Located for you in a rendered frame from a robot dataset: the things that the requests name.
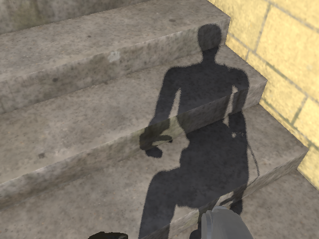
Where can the robot right thigh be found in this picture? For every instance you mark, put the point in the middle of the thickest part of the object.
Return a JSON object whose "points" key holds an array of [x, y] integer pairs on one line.
{"points": [[223, 224]]}

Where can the right robot shin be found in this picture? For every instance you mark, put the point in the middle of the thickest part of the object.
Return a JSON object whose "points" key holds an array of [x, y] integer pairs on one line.
{"points": [[218, 207]]}

